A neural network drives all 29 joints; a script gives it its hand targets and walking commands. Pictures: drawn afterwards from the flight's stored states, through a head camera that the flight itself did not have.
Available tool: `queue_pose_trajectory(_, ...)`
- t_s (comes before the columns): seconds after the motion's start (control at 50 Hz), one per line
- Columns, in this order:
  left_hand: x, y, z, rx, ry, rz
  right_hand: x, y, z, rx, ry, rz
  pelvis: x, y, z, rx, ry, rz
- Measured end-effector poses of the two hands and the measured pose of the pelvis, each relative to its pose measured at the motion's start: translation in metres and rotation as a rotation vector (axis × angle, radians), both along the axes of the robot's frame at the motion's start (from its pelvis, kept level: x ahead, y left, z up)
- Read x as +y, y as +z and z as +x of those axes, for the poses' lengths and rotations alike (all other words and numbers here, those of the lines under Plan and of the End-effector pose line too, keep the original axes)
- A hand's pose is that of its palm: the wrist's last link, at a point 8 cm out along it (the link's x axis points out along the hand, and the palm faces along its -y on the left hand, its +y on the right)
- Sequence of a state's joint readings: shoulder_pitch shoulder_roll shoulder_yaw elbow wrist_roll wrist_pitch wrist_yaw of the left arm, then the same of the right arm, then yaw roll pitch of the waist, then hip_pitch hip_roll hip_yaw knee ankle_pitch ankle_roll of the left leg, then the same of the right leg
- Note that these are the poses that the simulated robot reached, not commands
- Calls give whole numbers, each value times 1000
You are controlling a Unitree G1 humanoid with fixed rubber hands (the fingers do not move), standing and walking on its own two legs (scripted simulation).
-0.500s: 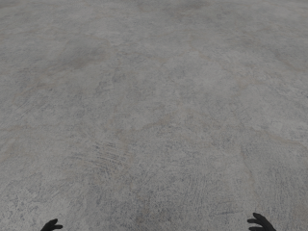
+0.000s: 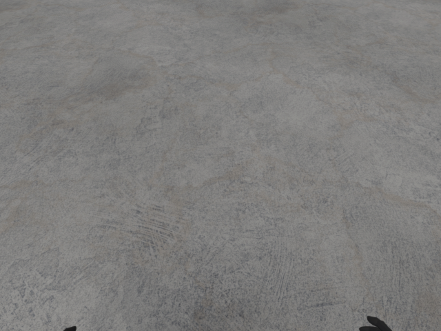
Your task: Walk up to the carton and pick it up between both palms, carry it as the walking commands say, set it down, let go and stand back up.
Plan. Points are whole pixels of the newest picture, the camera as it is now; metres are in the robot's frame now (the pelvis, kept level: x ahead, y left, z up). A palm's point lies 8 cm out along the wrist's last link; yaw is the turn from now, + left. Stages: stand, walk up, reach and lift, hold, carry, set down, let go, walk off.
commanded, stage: walk up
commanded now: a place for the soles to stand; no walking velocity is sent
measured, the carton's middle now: out of the picture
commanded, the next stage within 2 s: none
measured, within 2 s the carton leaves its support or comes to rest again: neither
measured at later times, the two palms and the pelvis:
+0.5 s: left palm out of the picture +0.04 +0.47 -0.10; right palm (288, 235) +0.32 -0.14 -0.07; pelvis +0.07 +0.11 -0.02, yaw +24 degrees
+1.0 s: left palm out of the picture -0.06 +0.52 -0.07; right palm (138, 141) +0.60 +0.23 -0.06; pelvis +0.22 +0.27 -0.01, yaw +49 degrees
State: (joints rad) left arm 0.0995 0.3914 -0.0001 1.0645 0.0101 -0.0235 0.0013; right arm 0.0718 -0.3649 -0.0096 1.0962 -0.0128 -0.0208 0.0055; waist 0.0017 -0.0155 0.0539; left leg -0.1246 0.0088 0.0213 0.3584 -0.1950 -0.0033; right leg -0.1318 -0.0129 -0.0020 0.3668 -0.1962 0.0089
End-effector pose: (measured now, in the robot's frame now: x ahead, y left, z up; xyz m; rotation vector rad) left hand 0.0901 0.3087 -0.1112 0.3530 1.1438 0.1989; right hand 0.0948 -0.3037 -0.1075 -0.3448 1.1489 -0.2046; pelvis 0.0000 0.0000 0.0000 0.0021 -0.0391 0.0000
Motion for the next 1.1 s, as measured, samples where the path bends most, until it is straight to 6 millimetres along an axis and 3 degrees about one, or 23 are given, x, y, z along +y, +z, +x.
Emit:
queue_pose_trajectory(0.06, 3, 2, 3, -30, 15, 2, -1, 1, 3, 2, 21, 7, 0, -2, 0, 10, 29, -10)
queue_pose_trajectory(0.1, 17, 7, 1, -91, 52, 28, -1, 2, 15, 11, 84, 15, 2, -5, 1, 21, 87, -31)
queue_pose_trajectory(0.2, 73, 24, -29, -151, 163, 134, 14, 21, 77, -31, 243, 11, 16, -8, 8, 33, 192, -49)
queue_pose_trajectory(0.28, 119, 27, -55, -155, 248, 188, 46, 39, 143, -120, 357, 0, 39, -14, 23, 28, 261, -55)
queue_pose_trajectory(0.38, 167, 10, -66, -156, 332, 195, 109, 46, 211, -236, 462, -19, 82, -32, 48, 35, 330, -32)
queue_pose_trajectory(0.48, 167, 10, -49, -156, 349, 116, 154, 38, 222, -164, 517, 7, 106, -19, 66, 51, 409, -20)
queue_pose_trajectory(0.56, 167, 18, -51, -109, 382, 103, 178, 28, 236, -102, 558, 32, 121, -10, 88, 53, 477, -17)
queue_pose_trajectory(0.6, 170, 24, -57, -84, 413, 121, 190, 22, 252, -87, 578, 52, 128, -10, 103, 51, 510, -16)
queue_pose_trajectory(0.66, 180, 33, -75, -61, 480, 195, 217, 10, 294, -101, 628, 78, 138, -17, 129, 55, 559, -5)
queue_pose_trajectory(0.78, 192, 67, -118, -73, 695, 305, 311, 17, 386, -130, 832, 112, 169, -9, 165, 43, 697, -32)
queue_pose_trajectory(0.86, 195, 71, -136, -35, 789, 307, 382, 32, 441, -193, 935, 148, 198, -5, 187, 37, 760, -40)
queue_pose_trajectory(1.0, 212, 44, -153, 61, 922, 215, 533, 48, 505, -282, 1100, 198, 267, -14, 218, 37, 857, -56)
queue_pose_trajectory(1.06, 233, 22, -155, 90, 974, 174, 598, 46, 523, -315, 1156, 190, 307, -26, 229, 47, 898, -53)
queue_pose_trajectory(1.1, 251, 10, -147, 89, 999, 146, 627, 41, 528, -326, 1168, 170, 332, -31, 235, 56, 921, -33)
